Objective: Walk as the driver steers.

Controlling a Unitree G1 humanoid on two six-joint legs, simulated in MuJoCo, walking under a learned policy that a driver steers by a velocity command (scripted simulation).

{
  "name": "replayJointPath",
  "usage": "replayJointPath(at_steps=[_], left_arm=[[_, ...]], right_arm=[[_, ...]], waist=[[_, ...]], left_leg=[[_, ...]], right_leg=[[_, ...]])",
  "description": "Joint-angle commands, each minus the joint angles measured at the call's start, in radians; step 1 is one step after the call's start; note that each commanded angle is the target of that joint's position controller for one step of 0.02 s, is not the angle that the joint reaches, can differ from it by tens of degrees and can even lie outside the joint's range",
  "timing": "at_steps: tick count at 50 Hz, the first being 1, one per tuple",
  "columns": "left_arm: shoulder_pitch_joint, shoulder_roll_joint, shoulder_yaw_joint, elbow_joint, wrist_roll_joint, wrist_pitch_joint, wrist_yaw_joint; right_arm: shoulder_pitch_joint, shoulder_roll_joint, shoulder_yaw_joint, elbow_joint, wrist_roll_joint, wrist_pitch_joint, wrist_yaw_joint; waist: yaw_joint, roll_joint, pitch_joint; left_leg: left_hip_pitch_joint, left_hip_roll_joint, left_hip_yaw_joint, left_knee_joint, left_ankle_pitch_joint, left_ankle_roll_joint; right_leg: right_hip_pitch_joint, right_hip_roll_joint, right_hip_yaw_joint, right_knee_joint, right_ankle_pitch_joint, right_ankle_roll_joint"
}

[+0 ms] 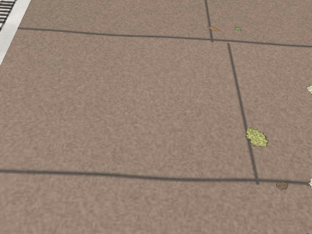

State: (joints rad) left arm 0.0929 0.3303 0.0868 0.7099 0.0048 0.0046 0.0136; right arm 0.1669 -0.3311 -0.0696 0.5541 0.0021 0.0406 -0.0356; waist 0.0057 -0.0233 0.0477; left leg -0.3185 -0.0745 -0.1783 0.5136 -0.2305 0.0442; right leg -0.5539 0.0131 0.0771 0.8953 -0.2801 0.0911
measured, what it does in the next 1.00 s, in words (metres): walks ahead, turning right: right foot, then left foot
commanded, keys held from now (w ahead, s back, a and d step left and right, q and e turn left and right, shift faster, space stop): e+shift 0.56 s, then w+e+shift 0.04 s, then w+shift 0.16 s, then w+q+shift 0.24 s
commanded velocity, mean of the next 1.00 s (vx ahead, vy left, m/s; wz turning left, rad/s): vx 0.24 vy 0.00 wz -0.35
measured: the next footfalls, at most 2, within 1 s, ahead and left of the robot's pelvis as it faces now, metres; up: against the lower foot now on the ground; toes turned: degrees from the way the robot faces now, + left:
right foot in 0.14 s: +0.07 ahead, -0.15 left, +0.00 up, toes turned +0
left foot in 0.44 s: +0.08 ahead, +0.09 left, +0.00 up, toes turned -22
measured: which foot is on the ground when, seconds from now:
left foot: down 0.00-0.16, up 0.18-0.42, down 0.44-1.00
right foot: up 0.00-0.12, down 0.14-0.44, up 0.46-1.00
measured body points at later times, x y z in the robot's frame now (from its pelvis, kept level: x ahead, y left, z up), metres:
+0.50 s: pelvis +0.02 +0.01 -0.01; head +0.06 +0.02 +0.44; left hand +0.24 +0.27 -0.10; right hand +0.09 -0.30 -0.09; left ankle +0.04 +0.11 -0.74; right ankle +0.02 -0.14 -0.72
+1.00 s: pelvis +0.13 -0.10 -0.01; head +0.17 -0.11 +0.44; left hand +0.46 -0.04 -0.06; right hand -0.06 -0.31 -0.12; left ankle +0.04 +0.11 -0.74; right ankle +0.14 -0.28 -0.73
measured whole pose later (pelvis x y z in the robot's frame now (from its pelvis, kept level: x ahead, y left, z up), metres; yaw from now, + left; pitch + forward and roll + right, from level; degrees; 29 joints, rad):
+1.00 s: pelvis +0.13 -0.10 -0.01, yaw -25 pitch +4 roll -1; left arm 0.02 0.26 0.03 0.57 -0.05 -0.10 -0.05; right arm 0.55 -0.27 -0.05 0.84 0.03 -0.06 0.00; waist -0.14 -0.01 0.00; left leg 0.06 0.08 0.02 0.27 -0.40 -0.01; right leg -0.48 -0.04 0.02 0.55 -0.19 0.00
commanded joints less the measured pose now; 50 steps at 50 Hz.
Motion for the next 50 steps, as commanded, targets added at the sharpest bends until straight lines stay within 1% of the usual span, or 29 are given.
replayJointPath(at_steps=[1, 4, 6, 7, 8, 9, 10, 12, 13, 14, 16, 19, 21, 22, 23, 24, 25, 26, 27, 28, 30, 33, 38, 41, 44, 46, 48, 49, 50], left_arm=[[0.008, 0.060, 0.003, -0.054, -0.007, -0.007, -0.009], [0.026, 0.028, -0.014, -0.052, -0.010, -0.013, -0.025], [0.028, 0.039, -0.016, -0.062, -0.006, -0.019, -0.030], [0.004, 0.102, -0.006, -0.085, 0.004, -0.021, -0.026], [-0.018, 0.188, 0.012, -0.108, -0.001, -0.021, -0.023], [0.004, 0.199, 0.022, -0.098, -0.017, -0.020, -0.023], [0.038, 0.176, 0.020, -0.091, -0.019, -0.019, -0.020], [0.121, 0.164, 0.023, -0.077, -0.017, -0.019, -0.009], [0.157, 0.172, 0.030, -0.075, -0.015, -0.023, -0.004], [0.157, 0.181, 0.037, -0.076, -0.017, -0.024, 0.006], [0.098, 0.167, 0.046, -0.090, -0.041, -0.002, 0.025], [0.053, 0.156, 0.057, -0.120, -0.045, 0.049, 0.038], [0.017, 0.149, 0.058, -0.141, -0.056, 0.059, 0.035], [0.029, 0.122, 0.050, -0.145, -0.058, 0.057, 0.034], [0.113, 0.053, 0.033, -0.130, -0.040, 0.056, 0.025], [0.122, 0.079, 0.044, -0.156, -0.035, 0.040, 0.023], [0.139, 0.157, 0.065, -0.137, -0.027, 0.030, 0.022], [0.147, 0.185, 0.076, -0.109, -0.032, 0.034, 0.019], [0.168, 0.163, 0.073, -0.085, -0.030, 0.043, 0.021], [0.177, 0.141, 0.067, -0.082, -0.028, 0.048, 0.018], [0.122, 0.121, 0.050, -0.116, -0.037, 0.042, 0.001], [0.033, 0.087, 0.027, -0.160, -0.040, 0.012, -0.011], [0.024, 0.054, 0.014, -0.155, -0.041, -0.039, -0.016], [-0.048, 0.021, -0.008, -0.180, -0.029, -0.063, -0.029], [-0.133, 0.001, -0.025, -0.205, -0.042, -0.094, -0.051], [-0.149, 0.015, -0.025, -0.217, -0.050, -0.111, -0.067], [-0.116, 0.042, -0.018, -0.214, -0.057, -0.120, -0.074], [-0.040, 0.067, -0.006, -0.196, -0.061, -0.121, -0.069], [0.124, 0.113, 0.022, -0.147, -0.061, -0.117, -0.056]], right_arm=[[-0.014, -0.118, -0.024, -0.052, -0.017, -0.012, 0.002], [-0.029, -0.032, 0.018, -0.011, -0.030, -0.024, 0.022], [-0.021, -0.048, 0.016, 0.017, -0.027, -0.036, 0.028], [0.016, -0.074, 0.006, 0.027, -0.035, -0.043, 0.024], [0.080, -0.097, -0.006, 0.031, -0.045, -0.048, 0.018], [0.052, -0.098, -0.010, 0.025, -0.048, -0.049, 0.008], [0.002, -0.092, -0.013, 0.011, -0.036, -0.049, -0.003], [-0.071, -0.061, -0.016, -0.013, -0.015, -0.043, -0.010], [-0.094, -0.052, -0.017, -0.023, -0.011, -0.041, -0.006], [-0.094, -0.042, -0.019, -0.023, -0.005, -0.041, -0.003], [-0.081, -0.014, -0.014, -0.011, 0.005, -0.047, 0.004], [-0.043, 0.008, -0.013, 0.020, 0.019, -0.063, 0.026], [0.052, -0.011, -0.028, 0.060, 0.020, -0.067, 0.035], [0.089, -0.050, -0.045, 0.078, 0.018, -0.064, 0.031], [0.087, -0.126, -0.062, 0.065, 0.001, -0.053, 0.018], [0.014, -0.179, -0.068, 0.043, -0.058, -0.052, 0.026], [-0.049, -0.129, -0.054, 0.012, -0.066, -0.063, 0.025], [-0.100, -0.073, -0.037, 0.005, -0.052, -0.068, 0.018], [-0.120, -0.056, -0.031, -0.002, -0.036, -0.071, 0.008], [-0.124, -0.050, -0.028, 0.004, -0.021, -0.071, -0.003], [-0.004, -0.071, -0.030, 0.028, -0.013, -0.076, -0.017], [0.138, -0.101, -0.033, 0.068, -0.013, -0.098, -0.005], [0.198, -0.091, -0.033, 0.118, -0.004, -0.136, 0.024], [0.216, -0.090, -0.025, 0.149, 0.015, -0.137, 0.033], [0.253, -0.107, -0.024, 0.175, 0.020, -0.133, 0.035], [0.268, -0.131, -0.028, 0.188, 0.030, -0.128, 0.036], [0.278, -0.147, -0.030, 0.205, 0.035, -0.121, 0.036], [0.258, -0.153, -0.028, 0.207, 0.032, -0.118, 0.035], [0.239, -0.137, -0.019, 0.203, 0.022, -0.120, 0.035]], waist=[[-0.027, 0.187, -0.177], [-0.022, 0.183, -0.157], [0.000, 0.162, -0.101], [-0.028, 0.103, -0.081], [-0.088, -0.027, -0.066], [-0.073, -0.131, -0.065], [-0.044, -0.188, -0.070], [0.012, -0.227, -0.090], [0.039, -0.213, -0.108], [0.034, -0.171, -0.126], [0.007, -0.124, -0.135], [0.000, -0.157, -0.167], [-0.046, -0.161, -0.184], [-0.050, -0.131, -0.186], [-0.005, 0.082, -0.189], [0.023, 0.285, -0.118], [0.044, 0.203, -0.083], [0.054, 0.132, -0.057], [0.054, 0.105, -0.054], [0.047, 0.121, -0.047], [-0.021, 0.158, -0.072], [-0.094, 0.121, -0.043], [-0.085, 0.114, 0.025], [-0.077, 0.116, 0.058], [-0.101, 0.124, 0.087], [-0.088, 0.146, 0.091], [-0.046, 0.171, 0.079], [0.013, 0.174, 0.039], [0.104, 0.154, -0.061]], left_leg=[[0.123, 0.250, -0.178, -0.068, 0.370, 0.167], [0.054, 0.251, -0.153, -0.067, 0.331, 0.155], [0.021, 0.200, -0.109, -0.060, 0.182, 0.107], [0.027, 0.144, -0.076, -0.013, 0.074, 0.063], [0.024, 0.053, 0.008, 0.059, -0.042, 0.013], [0.037, 0.002, 0.097, 0.124, -0.075, -0.037], [0.003, -0.008, 0.121, 0.182, -0.108, -0.061], [-0.111, -0.041, 0.108, 0.300, -0.305, -0.070], [-0.182, -0.039, 0.075, 0.402, -0.408, -0.076], [-0.215, -0.025, 0.048, 0.461, -0.410, -0.081], [-0.201, -0.003, 0.043, 0.335, -0.323, -0.094], [-0.039, -0.039, 0.086, 0.109, -0.180, -0.104], [0.123, -0.040, 0.109, -0.119, -0.017, -0.091], [0.253, 0.024, 0.081, -0.201, 0.055, -0.068], [0.362, 0.259, -0.152, -0.253, -0.001, 0.019], [0.227, 0.451, -0.392, -0.280, 0.077, 0.145], [0.185, 0.467, -0.342, -0.276, 0.116, 0.179], [0.158, 0.397, -0.213, -0.257, 0.124, 0.149], [0.174, 0.329, -0.114, -0.242, 0.125, 0.117], [0.192, 0.304, -0.043, -0.225, 0.200, 0.110], [0.276, 0.309, -0.017, -0.299, -0.069, 0.118], [0.386, 0.352, -0.114, -0.370, -0.337, 0.137], [0.437, 0.369, -0.043, -0.421, -0.254, 0.142], [0.360, 0.357, -0.021, -0.451, -0.172, 0.167], [0.282, 0.343, 0.006, -0.445, -0.094, 0.180], [0.252, 0.348, 0.005, -0.424, -0.086, 0.177], [0.224, 0.368, -0.011, -0.388, -0.053, 0.171], [0.183, 0.360, 0.009, -0.320, 0.070, 0.154], [0.105, 0.309, 0.063, -0.131, 0.250, 0.122]], right_leg=[[0.076, -0.033, -0.026, -0.055, -0.012, -0.002], [0.241, -0.063, -0.047, -0.192, -0.005, -0.033], [0.334, -0.039, -0.064, -0.406, 0.172, -0.068], [0.331, -0.074, 0.011, -0.406, 0.369, -0.093], [0.296, -0.143, 0.127, -0.413, 0.507, -0.158], [0.255, -0.193, 0.230, -0.466, 0.471, -0.242], [0.279, -0.232, 0.332, -0.501, 0.432, -0.294], [0.376, -0.273, 0.453, -0.530, 0.460, -0.348], [0.440, -0.293, 0.495, -0.540, 0.475, -0.365], [0.472, -0.290, 0.493, -0.531, 0.476, -0.358], [0.473, -0.219, 0.421, -0.520, 0.400, -0.288], [0.400, -0.150, 0.396, -0.517, 0.347, -0.244], [0.324, -0.114, 0.399, -0.491, 0.252, -0.210], [0.217, -0.072, 0.373, -0.450, 0.101, -0.166], [0.057, 0.038, 0.241, -0.222, -0.199, -0.101], [-0.102, 0.093, 0.149, -0.018, -0.329, -0.063], [-0.096, 0.002, 0.136, 0.141, -0.284, -0.044], [-0.091, -0.012, 0.114, 0.201, -0.209, -0.032], [-0.100, -0.019, 0.099, 0.246, -0.141, -0.017], [-0.126, -0.035, 0.080, 0.294, -0.085, -0.002], [-0.217, -0.084, 0.010, 0.334, 0.007, 0.011], [-0.332, -0.086, 0.028, 0.276, 0.035, 0.000], [-0.379, -0.068, 0.078, 0.124, 0.116, -0.041], [-0.299, -0.115, -0.019, -0.034, 0.151, -0.046], [-0.167, -0.086, -0.062, -0.188, 0.139, -0.045], [-0.065, -0.063, -0.069, -0.279, 0.102, -0.058], [0.071, -0.045, -0.066, -0.345, 0.069, -0.081], [0.214, -0.029, -0.073, -0.382, 0.088, -0.102], [0.458, -0.008, -0.083, -0.380, 0.094, -0.123]])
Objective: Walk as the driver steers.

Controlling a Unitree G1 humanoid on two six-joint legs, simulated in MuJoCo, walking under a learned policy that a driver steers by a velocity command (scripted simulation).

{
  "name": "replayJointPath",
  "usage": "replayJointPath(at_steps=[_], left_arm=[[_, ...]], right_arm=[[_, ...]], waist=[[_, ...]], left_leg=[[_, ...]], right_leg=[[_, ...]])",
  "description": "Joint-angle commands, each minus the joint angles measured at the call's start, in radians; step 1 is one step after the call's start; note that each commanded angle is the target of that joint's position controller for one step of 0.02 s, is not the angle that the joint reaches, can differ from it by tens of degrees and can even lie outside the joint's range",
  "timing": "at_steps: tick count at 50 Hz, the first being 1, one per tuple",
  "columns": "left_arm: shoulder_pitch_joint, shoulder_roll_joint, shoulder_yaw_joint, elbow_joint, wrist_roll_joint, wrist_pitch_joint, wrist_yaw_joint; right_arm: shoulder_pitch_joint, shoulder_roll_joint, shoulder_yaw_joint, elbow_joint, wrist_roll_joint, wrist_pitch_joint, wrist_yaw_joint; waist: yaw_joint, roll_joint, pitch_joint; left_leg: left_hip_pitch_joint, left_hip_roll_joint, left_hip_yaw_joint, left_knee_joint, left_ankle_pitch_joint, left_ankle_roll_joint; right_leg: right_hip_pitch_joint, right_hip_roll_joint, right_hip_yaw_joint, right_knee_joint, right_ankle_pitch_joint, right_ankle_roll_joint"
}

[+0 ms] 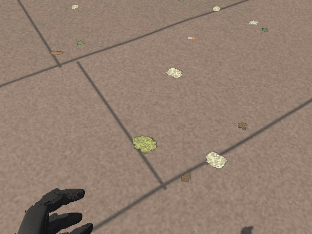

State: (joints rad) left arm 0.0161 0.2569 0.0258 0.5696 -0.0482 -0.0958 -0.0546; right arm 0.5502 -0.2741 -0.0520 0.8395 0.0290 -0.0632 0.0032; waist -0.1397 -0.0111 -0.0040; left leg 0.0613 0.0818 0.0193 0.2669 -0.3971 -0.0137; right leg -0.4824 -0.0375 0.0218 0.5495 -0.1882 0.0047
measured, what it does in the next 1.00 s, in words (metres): walks ahead, turning left: right foot, then left foot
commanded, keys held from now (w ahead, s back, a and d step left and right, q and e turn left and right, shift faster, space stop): w+q+shift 0.56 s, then w+shift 0.06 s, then w+e+shift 0.38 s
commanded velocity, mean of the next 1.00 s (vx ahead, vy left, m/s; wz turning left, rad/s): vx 0.96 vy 0.00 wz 0.43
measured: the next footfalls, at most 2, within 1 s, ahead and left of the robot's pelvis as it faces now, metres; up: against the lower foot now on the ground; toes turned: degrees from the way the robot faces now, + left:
right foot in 0.02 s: +0.13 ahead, -0.16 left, +0.00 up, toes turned +2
left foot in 0.48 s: +0.50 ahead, +0.13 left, +0.00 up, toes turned +28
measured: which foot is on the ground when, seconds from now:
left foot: down 0.00-0.02, up 0.04-0.46, down 0.48-1.00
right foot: up 0.00-0.00, down 0.02-0.48, up 0.50-0.96, down 0.98-1.00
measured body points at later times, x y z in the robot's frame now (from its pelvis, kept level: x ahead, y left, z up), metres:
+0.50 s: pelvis +0.35 +0.03 -0.04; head +0.37 +0.05 +0.41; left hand +0.24 +0.28 -0.17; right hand +0.65 -0.13 -0.10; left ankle +0.47 +0.11 -0.74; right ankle +0.12 -0.17 -0.67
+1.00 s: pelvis +0.77 +0.19 -0.03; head +0.80 +0.21 +0.42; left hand +0.86 +0.50 -0.10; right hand +0.90 -0.07 -0.15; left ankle +0.49 +0.12 -0.69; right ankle +0.95 +0.21 -0.73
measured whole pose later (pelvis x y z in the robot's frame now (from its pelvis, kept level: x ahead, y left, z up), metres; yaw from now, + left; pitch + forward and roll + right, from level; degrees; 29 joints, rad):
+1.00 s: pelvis +0.77 +0.19 -0.03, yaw +26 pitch +1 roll +0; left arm 0.08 0.28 0.02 0.62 -0.05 -0.10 -0.06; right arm 0.41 -0.29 -0.04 0.85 -0.06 -0.06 -0.02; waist -0.03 -0.01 0.05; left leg 0.18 -0.07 0.06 0.62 -0.45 0.06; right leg -0.57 0.07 -0.09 0.58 -0.04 -0.11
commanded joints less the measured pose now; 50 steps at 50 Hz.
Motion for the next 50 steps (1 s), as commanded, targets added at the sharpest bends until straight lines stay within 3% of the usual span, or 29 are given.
replayJointPath(at_steps=[1, 2, 3, 4, 5, 6, 8, 10, 15, 18, 20, 22, 23, 24, 25, 26, 27, 28, 29, 32, 35, 37, 42, 44, 46, 47, 48, 49, 50], left_arm=[[0.429, 0.237, 0.107, 0.041, 0.000, -0.009, 0.031], [0.540, 0.336, 0.119, 0.060, 0.045, -0.003, 0.039], [0.510, 0.280, 0.101, 0.042, 0.063, -0.013, 0.032], [0.434, 0.210, 0.079, 0.050, 0.047, -0.013, 0.032], [0.397, 0.162, 0.065, 0.064, 0.042, -0.012, 0.032], [0.344, 0.122, 0.056, 0.076, 0.050, -0.010, 0.029], [0.273, 0.055, 0.047, 0.099, 0.060, -0.016, 0.030], [0.254, 0.058, 0.052, 0.118, 0.049, -0.027, 0.037], [0.281, 0.100, 0.057, 0.159, 0.067, -0.027, 0.059], [0.330, 0.165, 0.066, 0.183, 0.063, -0.015, 0.075], [0.350, 0.239, 0.079, 0.186, 0.067, 0.000, 0.092], [0.309, 0.310, 0.096, 0.169, 0.054, 0.025, 0.104], [0.248, 0.327, 0.103, 0.141, 0.044, 0.029, 0.097], [0.186, 0.294, 0.096, 0.116, 0.030, 0.018, 0.084], [0.150, 0.099, 0.042, 0.091, 0.047, -0.022, 0.068], [0.340, 0.027, 0.004, 0.008, 0.023, -0.074, 0.054], [0.207, 0.144, 0.016, -0.016, 0.011, -0.105, 0.049], [0.142, 0.160, 0.024, -0.039, -0.010, -0.108, 0.050], [0.168, 0.145, 0.022, -0.010, 0.006, -0.093, 0.059], [0.262, 0.143, 0.030, 0.050, 0.039, -0.036, 0.058], [0.127, 0.082, 0.003, 0.006, 0.059, -0.011, 0.063], [0.023, 0.057, -0.011, -0.009, 0.057, -0.016, 0.058], [-0.152, 0.075, -0.002, -0.044, 0.004, -0.036, 0.012], [-0.146, 0.090, 0.008, -0.051, -0.002, -0.046, -0.015], [-0.084, 0.125, 0.027, -0.052, -0.004, -0.042, -0.026], [0.011, 0.154, 0.041, -0.036, -0.007, -0.031, -0.024], [0.215, 0.197, 0.063, 0.015, -0.015, -0.011, -0.014], [0.501, 0.236, 0.081, 0.086, -0.011, 0.008, 0.001], [0.608, 0.258, 0.077, 0.141, 0.003, 0.023, 0.009]], right_arm=[[-0.180, -0.147, -0.017, -0.111, -0.024, -0.024, -0.003], [-0.115, 0.005, 0.021, -0.167, -0.016, -0.042, -0.004], [-0.126, -0.055, 0.007, -0.180, 0.043, -0.055, -0.009], [-0.200, -0.109, -0.012, -0.195, 0.061, -0.047, -0.009], [-0.232, -0.103, -0.011, -0.194, 0.046, -0.037, -0.009], [-0.238, -0.095, -0.014, -0.179, 0.024, -0.024, -0.006], [-0.212, -0.055, -0.013, -0.163, 0.026, 0.009, 0.010], [-0.220, -0.029, -0.009, -0.172, 0.027, 0.036, 0.019], [-0.381, -0.043, -0.002, -0.235, 0.014, 0.039, 0.033], [-0.501, -0.042, 0.006, -0.279, 0.014, 0.023, 0.071], [-0.524, -0.071, -0.006, -0.300, 0.022, 0.016, 0.085], [-0.347, -0.143, -0.043, -0.277, 0.040, 0.032, 0.081], [-0.145, -0.215, -0.078, -0.230, 0.036, 0.050, 0.070], [0.083, -0.280, -0.117, -0.162, 0.026, 0.062, 0.049], [0.080, -0.313, -0.126, -0.133, 0.025, 0.077, 0.027], [-0.066, -0.303, -0.086, -0.212, -0.022, 0.036, 0.036], [-0.062, -0.214, -0.079, -0.242, -0.026, 0.015, 0.037], [-0.083, -0.187, -0.071, -0.225, -0.031, -0.010, 0.043], [-0.161, -0.154, -0.060, -0.228, -0.027, -0.030, 0.047], [-0.290, -0.105, -0.037, -0.232, -0.030, -0.037, 0.025], [-0.230, -0.094, -0.026, -0.185, -0.026, -0.044, 0.002], [-0.184, -0.089, -0.018, -0.157, -0.021, -0.051, -0.004], [-0.059, -0.112, -0.010, -0.063, -0.027, -0.058, 0.000], [-0.071, -0.129, -0.009, -0.045, -0.039, -0.044, -0.005], [-0.096, -0.169, -0.015, -0.043, -0.065, -0.029, -0.020], [-0.120, -0.189, -0.021, -0.050, -0.083, -0.019, -0.031], [-0.176, -0.203, -0.027, -0.066, -0.103, -0.008, -0.038], [-0.297, -0.232, -0.035, -0.105, -0.100, -0.001, -0.043], [-0.252, -0.093, -0.001, -0.132, -0.115, -0.018, -0.032]], waist=[[0.369, 0.087, -0.178], [0.324, -0.231, -0.351], [0.319, -0.248, -0.339], [0.293, -0.208, -0.172], [0.268, -0.156, -0.076], [0.226, -0.114, -0.007], [0.164, -0.141, 0.050], [0.135, -0.109, 0.088], [0.143, -0.021, 0.203], [0.168, 0.018, 0.223], [0.142, -0.027, 0.156], [0.011, -0.133, 0.033], [-0.094, -0.151, -0.065], [-0.193, -0.084, -0.142], [-0.127, 0.294, -0.043], [0.087, 0.386, -0.267], [0.009, 0.163, -0.274], [0.068, 0.001, -0.090], [0.132, -0.132, -0.030], [0.219, -0.072, 0.071], [0.143, 0.008, 0.133], [0.074, 0.024, 0.133], [-0.022, 0.039, 0.175], [0.006, 0.061, 0.147], [0.077, 0.122, 0.044], [0.142, 0.165, -0.025], [0.248, 0.189, -0.118], [0.404, 0.140, -0.200], [0.351, -0.191, -0.257]], left_leg=[[-0.489, 0.080, -0.082, 0.447, 0.357, 0.130], [-0.800, -0.048, -0.075, 0.866, -0.121, 0.080], [-0.909, -0.060, -0.180, 1.059, -0.116, 0.073], [-1.000, -0.010, -0.160, 1.132, -0.033, 0.073], [-1.002, 0.033, -0.139, 1.125, 0.056, 0.071], [-0.950, 0.064, -0.139, 1.083, 0.131, 0.065], [-0.854, 0.102, -0.137, 1.060, 0.213, 0.061], [-0.862, 0.111, -0.129, 1.069, 0.253, 0.052], [-0.921, 0.059, -0.060, 0.852, 0.423, 0.057], [-0.859, 0.014, 0.059, 0.630, 0.474, 0.105], [-0.690, -0.075, 0.166, 0.553, 0.444, 0.141], [-0.472, -0.139, 0.187, 0.568, 0.325, 0.179], [-0.224, -0.152, 0.157, 0.569, 0.271, 0.215], [0.119, -0.139, 0.064, 0.429, 0.333, 0.258], [0.263, -0.061, -0.125, 0.392, 0.432, 0.317], [0.425, 0.131, -0.766, 0.193, -0.005, 0.537], [0.361, 0.166, -0.914, 0.001, -0.264, 0.495], [0.175, 0.163, -0.894, -0.077, -0.274, 0.441], [0.017, 0.142, -0.801, -0.065, -0.195, 0.396], [-0.297, 0.029, -0.518, -0.075, 0.016, 0.349], [-0.417, -0.036, -0.281, -0.092, 0.268, 0.300], [-0.411, -0.066, -0.175, -0.098, 0.297, 0.254], [-0.111, 0.025, -0.087, -0.161, 0.439, 0.164], [0.040, 0.058, -0.041, -0.104, 0.705, 0.122], [0.160, 0.077, 0.000, 0.030, 1.212, 0.085], [0.190, 0.093, 0.008, 0.154, 1.459, 0.075], [0.163, 0.102, 0.014, 0.357, 1.611, 0.069], [-0.041, 0.081, 0.046, 0.699, 1.566, 0.053], [-0.492, -0.077, 0.000, 1.161, 0.413, 0.021]], right_leg=[[0.737, -0.073, 0.086, 0.012, -0.061, -0.065], [1.008, -0.331, 0.520, -0.098, -0.486, -0.141], [0.913, -0.386, 0.792, -0.281, -0.743, -0.183], [0.806, -0.372, 0.660, -0.298, -0.666, -0.159], [0.694, -0.348, 0.510, -0.301, -0.497, -0.148], [0.578, -0.288, 0.374, -0.318, -0.340, -0.130], [0.445, -0.212, 0.160, -0.348, -0.111, -0.092], [0.394, -0.211, 0.042, -0.377, 0.036, -0.084], [0.390, -0.183, -0.173, -0.449, 0.226, -0.072], [0.470, -0.180, -0.270, -0.432, 0.481, -0.017], [0.523, -0.186, -0.305, -0.329, 0.988, 0.003], [0.571, -0.225, -0.299, -0.076, 1.398, -0.013], [0.495, -0.234, -0.274, 0.150, 1.444, -0.038], [0.299, -0.170, -0.255, 0.482, 1.177, -0.045], [-0.046, 0.088, -0.222, 1.018, -0.182, -0.004], [-0.356, 0.139, 0.067, 1.211, -0.397, -0.008], [-0.376, 0.088, 0.164, 1.114, -0.283, -0.054], [-0.379, 0.059, 0.147, 0.982, -0.225, -0.068], [-0.301, -0.003, 0.152, 0.870, -0.165, -0.063], [-0.140, -0.089, 0.120, 0.694, -0.083, 0.000], [-0.152, -0.119, 0.023, 0.498, 0.125, 0.038], [-0.115, -0.104, -0.015, 0.301, 0.354, 0.032], [-0.179, -0.018, -0.058, -0.007, 0.472, -0.037], [-0.204, 0.028, -0.077, -0.053, 0.427, -0.076], [-0.128, 0.106, -0.144, -0.013, 0.316, -0.109], [-0.040, 0.134, -0.164, 0.030, 0.242, -0.125], [0.134, 0.144, -0.156, 0.087, 0.189, -0.144], [0.457, 0.093, -0.074, 0.047, 0.232, -0.178], [0.843, -0.012, 0.135, 0.173, 0.063, -0.262]])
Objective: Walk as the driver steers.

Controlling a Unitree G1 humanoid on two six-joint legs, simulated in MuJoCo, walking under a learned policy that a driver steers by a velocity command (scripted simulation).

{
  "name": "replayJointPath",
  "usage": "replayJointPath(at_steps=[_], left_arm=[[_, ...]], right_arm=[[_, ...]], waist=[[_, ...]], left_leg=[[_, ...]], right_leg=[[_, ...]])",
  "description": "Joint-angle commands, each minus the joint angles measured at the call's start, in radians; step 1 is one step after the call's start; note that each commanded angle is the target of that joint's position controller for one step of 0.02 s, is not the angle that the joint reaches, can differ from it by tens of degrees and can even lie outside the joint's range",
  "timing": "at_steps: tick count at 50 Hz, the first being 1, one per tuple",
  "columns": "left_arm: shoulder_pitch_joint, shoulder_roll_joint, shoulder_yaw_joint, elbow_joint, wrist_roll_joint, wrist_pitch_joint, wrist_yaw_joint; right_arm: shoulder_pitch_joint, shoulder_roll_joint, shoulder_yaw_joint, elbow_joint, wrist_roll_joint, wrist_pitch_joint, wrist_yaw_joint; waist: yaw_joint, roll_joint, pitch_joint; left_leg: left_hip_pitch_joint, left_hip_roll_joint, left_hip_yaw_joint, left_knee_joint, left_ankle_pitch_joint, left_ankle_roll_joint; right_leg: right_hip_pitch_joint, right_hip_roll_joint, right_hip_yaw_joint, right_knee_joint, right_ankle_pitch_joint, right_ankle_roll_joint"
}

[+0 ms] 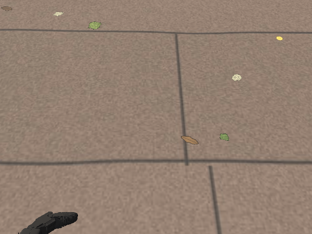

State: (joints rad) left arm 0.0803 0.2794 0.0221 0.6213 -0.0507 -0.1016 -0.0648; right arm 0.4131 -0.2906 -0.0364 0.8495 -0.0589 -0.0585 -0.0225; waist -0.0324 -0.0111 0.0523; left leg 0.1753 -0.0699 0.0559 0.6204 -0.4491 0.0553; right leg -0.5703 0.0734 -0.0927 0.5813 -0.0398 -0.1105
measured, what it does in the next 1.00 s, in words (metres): walks ahead: left foot, then right foot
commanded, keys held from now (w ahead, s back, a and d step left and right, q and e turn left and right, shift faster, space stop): shift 1.00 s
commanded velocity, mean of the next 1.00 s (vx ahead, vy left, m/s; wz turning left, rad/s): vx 0.23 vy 0.00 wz -0.15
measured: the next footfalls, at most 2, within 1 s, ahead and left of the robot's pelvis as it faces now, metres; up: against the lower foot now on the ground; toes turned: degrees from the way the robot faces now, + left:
left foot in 0.40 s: +0.54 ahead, +0.04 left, +0.00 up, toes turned -13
right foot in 0.74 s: +0.43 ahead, -0.18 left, +0.00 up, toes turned -8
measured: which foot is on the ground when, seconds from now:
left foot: down 0.00-0.00, up 0.02-0.38, down 0.40-1.00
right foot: down 0.00-0.42, up 0.44-0.72, down 0.74-1.00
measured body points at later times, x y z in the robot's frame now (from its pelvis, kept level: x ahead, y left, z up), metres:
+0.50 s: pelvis +0.35 +0.00 +0.02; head +0.39 -0.01 +0.47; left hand +0.47 +0.26 -0.10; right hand +0.50 -0.27 -0.07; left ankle +0.50 +0.05 -0.70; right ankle +0.21 -0.09 -0.62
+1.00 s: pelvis +0.43 -0.05 +0.03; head +0.44 -0.06 +0.48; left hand +0.54 +0.19 -0.10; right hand +0.50 -0.32 -0.09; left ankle +0.50 +0.05 -0.70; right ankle +0.39 -0.17 -0.70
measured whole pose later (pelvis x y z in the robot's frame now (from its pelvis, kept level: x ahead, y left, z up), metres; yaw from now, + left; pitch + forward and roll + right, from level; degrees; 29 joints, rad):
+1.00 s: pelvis +0.43 -0.05 +0.03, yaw -10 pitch +0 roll +0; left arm 0.27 0.22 0.02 0.88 0.01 -0.02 0.03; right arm 0.18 -0.23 -0.03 0.85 -0.01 -0.01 -0.01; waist 0.00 0.00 0.01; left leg -0.33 -0.04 -0.04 0.52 -0.19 0.01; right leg -0.23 0.00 0.03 0.56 -0.32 0.01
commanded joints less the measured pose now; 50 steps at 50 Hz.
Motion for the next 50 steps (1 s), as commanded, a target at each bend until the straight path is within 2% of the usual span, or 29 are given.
replayJointPath(at_steps=[1, 2, 3, 4, 5, 6, 8, 11, 13, 16, 18, 19, 20, 21, 22, 23, 24, 25, 27, 29, 32, 35, 37, 38, 39, 40, 42, 45, 50], left_arm=[[0.467, 0.234, 0.079, 0.054, 0.048, 0.013, 0.020], [0.427, 0.148, 0.074, 0.030, 0.067, 0.016, 0.035], [0.324, 0.143, 0.065, 0.005, 0.074, 0.010, 0.037], [0.242, 0.145, 0.063, -0.008, 0.070, 0.001, 0.026], [0.194, 0.149, 0.060, -0.016, 0.071, -0.006, 0.023], [0.171, 0.129, 0.051, -0.013, 0.069, -0.007, 0.026], [0.166, 0.107, 0.040, 0.020, 0.038, -0.010, 0.037], [0.196, 0.138, 0.045, 0.057, 0.037, 0.000, 0.066], [0.291, 0.139, 0.046, 0.096, 0.026, 0.019, 0.084], [0.326, 0.130, 0.045, 0.129, 0.037, 0.047, 0.106], [0.299, 0.124, 0.046, 0.130, 0.053, 0.060, 0.114], [0.256, 0.125, 0.047, 0.120, 0.056, 0.066, 0.115], [0.212, 0.110, 0.040, 0.098, 0.064, 0.071, 0.107], [0.328, 0.059, 0.024, 0.098, 0.071, 0.069, 0.097], [0.501, 0.035, 0.009, 0.152, 0.047, 0.070, 0.077], [0.439, 0.132, 0.029, 0.156, 0.029, 0.080, 0.067], [0.318, 0.160, 0.040, 0.127, 0.024, 0.098, 0.071], [0.239, 0.158, 0.043, 0.115, 0.035, 0.119, 0.081], [0.254, 0.108, 0.039, 0.117, 0.048, 0.155, 0.096], [0.299, 0.054, 0.025, 0.143, 0.056, 0.154, 0.104], [0.266, 0.053, 0.022, 0.154, 0.058, 0.149, 0.106], [0.238, 0.058, 0.028, 0.165, 0.066, 0.147, 0.103], [0.210, 0.072, 0.028, 0.152, 0.089, 0.139, 0.104], [0.187, 0.129, 0.039, 0.144, 0.088, 0.135, 0.108], [0.196, 0.125, 0.044, 0.166, 0.080, 0.128, 0.105], [0.185, 0.082, 0.032, 0.169, 0.079, 0.115, 0.102], [0.151, 0.056, 0.023, 0.172, 0.078, 0.090, 0.099], [0.176, 0.064, 0.024, 0.187, 0.067, 0.071, 0.099], [0.215, 0.062, 0.023, 0.217, 0.060, 0.067, 0.100]], right_arm=[[0.023, -0.018, 0.023, -0.177, 0.065, -0.067, 0.027], [-0.076, -0.122, 0.007, -0.177, 0.095, -0.096, 0.041], [-0.165, -0.138, 0.006, -0.212, 0.106, -0.108, 0.043], [-0.206, -0.125, 0.007, -0.211, 0.083, -0.108, 0.034], [-0.185, -0.122, 0.001, -0.208, 0.066, -0.098, 0.028], [-0.149, -0.124, -0.002, -0.197, 0.057, -0.080, 0.026], [-0.141, -0.096, 0.006, -0.199, 0.038, -0.058, 0.018], [-0.213, -0.036, 0.024, -0.218, 0.032, -0.057, 0.017], [-0.309, -0.028, 0.025, -0.229, 0.034, -0.065, 0.032], [-0.401, -0.056, 0.013, -0.259, 0.036, -0.078, 0.057], [-0.331, -0.099, -0.007, -0.238, 0.032, -0.087, 0.062], [-0.234, -0.110, -0.015, -0.207, 0.028, -0.092, 0.060], [-0.107, -0.121, -0.019, -0.173, 0.020, -0.099, 0.056], [-0.070, -0.162, -0.016, -0.178, -0.008, -0.093, 0.048], [-0.051, -0.069, 0.004, -0.163, -0.001, -0.076, 0.051], [-0.098, -0.065, -0.001, -0.181, 0.033, -0.059, 0.049], [-0.188, -0.062, 0.000, -0.198, 0.049, -0.042, 0.043], [-0.259, -0.037, 0.016, -0.206, 0.051, -0.026, 0.040], [-0.320, -0.054, 0.014, -0.199, 0.034, -0.001, 0.039], [-0.325, -0.064, 0.004, -0.183, 0.024, 0.009, 0.039], [-0.292, -0.069, -0.003, -0.154, 0.036, 0.015, 0.033], [-0.309, -0.072, -0.004, -0.139, 0.046, 0.032, 0.026], [-0.263, -0.035, 0.007, -0.111, 0.044, 0.032, 0.024], [-0.230, -0.042, 0.003, -0.108, 0.041, 0.030, 0.026], [-0.248, -0.049, -0.003, -0.109, 0.041, 0.029, 0.023], [-0.266, -0.041, -0.003, -0.109, 0.040, 0.029, 0.018], [-0.247, -0.018, -0.002, -0.094, 0.040, 0.036, 0.010], [-0.236, -0.026, -0.007, -0.073, 0.042, 0.038, 0.008], [-0.245, -0.027, -0.012, -0.038, 0.049, 0.041, 0.007]], waist=[[0.122, -0.361, -0.451], [0.183, -0.148, -0.369], [0.128, 0.003, -0.212], [0.071, 0.151, -0.100], [0.026, 0.162, -0.077], [-0.004, 0.119, -0.058], [-0.020, 0.055, -0.025], [0.017, -0.009, -0.075], [0.089, -0.017, -0.117], [0.120, -0.076, -0.100], [0.069, -0.093, -0.113], [0.009, -0.090, -0.140], [-0.056, -0.056, -0.211], [-0.016, 0.164, -0.350], [0.016, 0.245, -0.521], [-0.011, 0.129, -0.467], [-0.001, 0.051, -0.339], [0.014, -0.013, -0.212], [0.073, 0.060, -0.116], [0.084, 0.116, -0.130], [0.056, 0.120, -0.201], [0.066, 0.124, -0.149], [0.062, 0.098, -0.097], [0.024, 0.023, -0.058], [0.025, -0.043, -0.035], [0.024, -0.053, -0.031], [0.002, -0.084, -0.038], [0.012, -0.031, -0.049], [0.030, -0.002, -0.081]], left_leg=[[-0.942, -0.049, -0.192, 1.018, -0.109, -0.068], [-0.962, 0.018, -0.245, 0.954, 0.016, -0.006], [-0.931, 0.059, -0.232, 0.864, 0.078, 0.006], [-0.871, 0.082, -0.203, 0.799, 0.076, -0.006], [-0.810, 0.113, -0.191, 0.740, 0.081, -0.029], [-0.759, 0.141, -0.176, 0.688, 0.090, -0.051], [-0.694, 0.154, -0.111, 0.494, 0.131, -0.087], [-0.589, 0.075, -0.030, 0.179, 0.391, -0.113], [-0.562, 0.032, -0.027, -0.007, 0.635, -0.109], [-0.567, 0.018, -0.058, -0.141, 0.732, -0.077], [-0.527, 0.011, -0.077, -0.165, 0.678, -0.047], [-0.456, 0.014, -0.069, -0.203, 0.709, -0.032], [-0.305, 0.078, -0.108, -0.227, 0.923, 0.003], [0.020, 0.344, -0.376, -0.088, 1.385, 0.192], [0.176, 0.509, -0.621, -0.069, 1.431, 0.354], [0.071, 0.468, -0.621, -0.125, 1.178, 0.330], [-0.071, 0.424, -0.560, -0.170, 0.912, 0.279], [-0.256, 0.371, -0.496, -0.237, 0.721, 0.237], [-0.516, 0.270, -0.394, -0.327, 0.492, 0.170], [-0.579, 0.211, -0.294, -0.344, 0.541, 0.156], [-0.523, 0.231, -0.290, -0.337, 0.426, 0.165], [-0.590, 0.207, -0.294, -0.357, 0.053, 0.121], [-0.639, 0.167, -0.277, -0.342, -0.106, 0.040], [-0.644, 0.119, -0.230, -0.310, -0.100, 0.002], [-0.559, 0.078, -0.164, -0.264, -0.018, -0.024], [-0.478, 0.073, -0.150, -0.216, 0.067, -0.032], [-0.399, 0.075, -0.139, -0.176, 0.173, -0.023], [-0.404, 0.083, -0.150, -0.169, 0.242, -0.005], [-0.372, 0.085, -0.149, -0.142, 0.408, -0.012]], right_leg=[[1.141, -0.365, 0.924, -0.146, -0.487, -0.328], [1.059, -0.347, 0.933, -0.275, -0.446, -0.252], [0.849, -0.341, 0.802, -0.294, -0.206, -0.217], [0.639, -0.310, 0.697, -0.291, 0.094, -0.203], [0.521, -0.281, 0.581, -0.278, 0.353, -0.202], [0.430, -0.251, 0.490, -0.294, 0.501, -0.186], [0.285, -0.165, 0.333, -0.306, 0.669, -0.137], [0.234, -0.054, 0.177, -0.282, 0.737, -0.068], [0.328, -0.052, 0.181, -0.266, 0.586, -0.014], [0.420, -0.104, 0.246, -0.223, 0.429, 0.015], [0.483, -0.127, 0.285, -0.117, 0.468, 0.026], [0.499, -0.119, 0.275, -0.009, 0.523, 0.042], [0.470, -0.082, 0.251, 0.180, 0.453, 0.066], [0.216, 0.014, 0.245, 0.554, -0.146, 0.142], [0.089, 0.060, 0.319, 0.712, -0.686, 0.172], [0.062, 0.008, 0.349, 0.760, -0.650, 0.162], [0.021, -0.031, 0.293, 0.758, -0.584, 0.166], [0.014, -0.054, 0.243, 0.696, -0.545, 0.171], [0.151, -0.086, 0.192, 0.516, -0.472, 0.180], [0.258, -0.081, 0.142, 0.358, -0.441, 0.189], [0.325, -0.102, 0.146, 0.200, -0.319, 0.176], [0.404, -0.086, 0.117, 0.026, -0.193, 0.138], [0.435, -0.128, 0.163, -0.083, -0.161, 0.096], [0.378, -0.171, 0.209, -0.109, -0.246, 0.061], [0.247, -0.159, 0.215, -0.149, -0.413, 0.044], [0.181, -0.156, 0.220, -0.189, -0.467, 0.052], [0.141, -0.151, 0.217, -0.210, -0.426, 0.078], [0.197, -0.139, 0.199, -0.175, -0.301, 0.091], [0.259, -0.132, 0.186, -0.145, -0.148, 0.081]])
